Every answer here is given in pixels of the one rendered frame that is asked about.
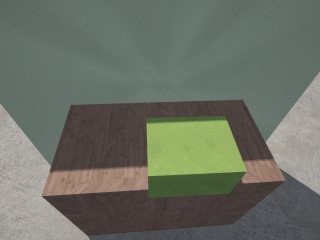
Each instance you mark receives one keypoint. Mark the pedestal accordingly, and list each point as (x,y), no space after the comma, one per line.
(99,175)

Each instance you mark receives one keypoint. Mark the carton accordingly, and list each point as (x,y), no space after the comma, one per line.
(191,156)

